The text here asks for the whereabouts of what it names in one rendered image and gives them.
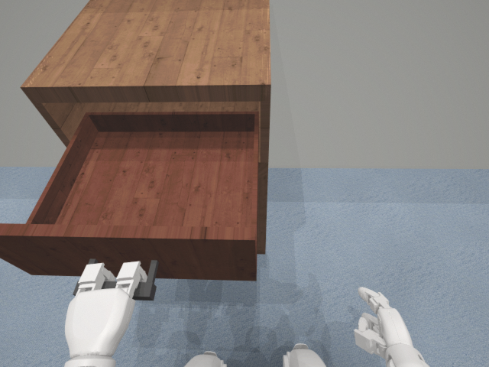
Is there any robot left hand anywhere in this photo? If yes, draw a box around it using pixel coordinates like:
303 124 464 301
65 261 147 359

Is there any robot right hand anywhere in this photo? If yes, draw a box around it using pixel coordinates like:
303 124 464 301
354 287 413 359

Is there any cabinet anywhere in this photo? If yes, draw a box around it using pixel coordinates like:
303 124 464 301
20 0 271 254

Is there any right robot forearm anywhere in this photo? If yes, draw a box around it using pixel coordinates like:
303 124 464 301
385 344 430 367

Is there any robot right shin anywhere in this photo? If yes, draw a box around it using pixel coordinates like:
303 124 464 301
293 343 308 349

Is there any robot right thigh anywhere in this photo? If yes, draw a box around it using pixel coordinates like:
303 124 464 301
283 349 326 367

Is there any drawer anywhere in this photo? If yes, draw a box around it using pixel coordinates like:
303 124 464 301
0 112 259 281

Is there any handle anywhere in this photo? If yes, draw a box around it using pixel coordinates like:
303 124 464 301
73 258 159 300

